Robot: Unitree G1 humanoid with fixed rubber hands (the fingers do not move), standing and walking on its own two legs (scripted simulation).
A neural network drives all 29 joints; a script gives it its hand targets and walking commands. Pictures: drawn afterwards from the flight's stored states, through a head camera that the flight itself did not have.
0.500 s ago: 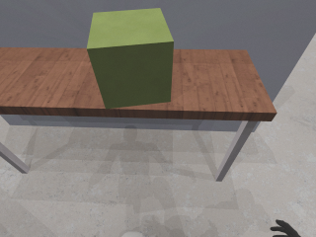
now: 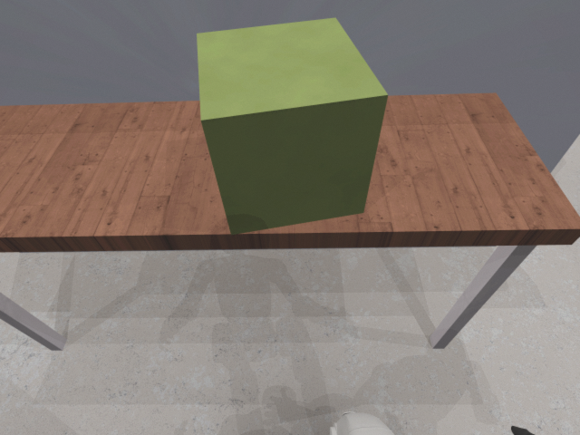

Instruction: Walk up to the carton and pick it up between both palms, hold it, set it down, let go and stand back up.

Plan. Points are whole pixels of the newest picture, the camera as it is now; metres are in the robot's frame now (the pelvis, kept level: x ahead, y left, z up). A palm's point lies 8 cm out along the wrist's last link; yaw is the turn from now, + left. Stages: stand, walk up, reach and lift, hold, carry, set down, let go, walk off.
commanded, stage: walk up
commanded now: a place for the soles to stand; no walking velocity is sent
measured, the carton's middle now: (283, 126) +0.61 +0.00 +0.08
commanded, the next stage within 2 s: reach and lift in 1.92 s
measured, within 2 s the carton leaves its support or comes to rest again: neither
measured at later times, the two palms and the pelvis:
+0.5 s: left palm (62, 414) +0.19 +0.37 -0.12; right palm (479, 383) +0.19 -0.27 -0.10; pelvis +0.09 +0.04 -0.02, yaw -2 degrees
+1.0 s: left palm (68, 399) +0.20 +0.35 -0.10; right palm (497, 388) +0.18 -0.30 -0.10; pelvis +0.09 +0.03 -0.01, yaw -3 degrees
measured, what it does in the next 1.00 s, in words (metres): steps on the spot: right foot, then left foot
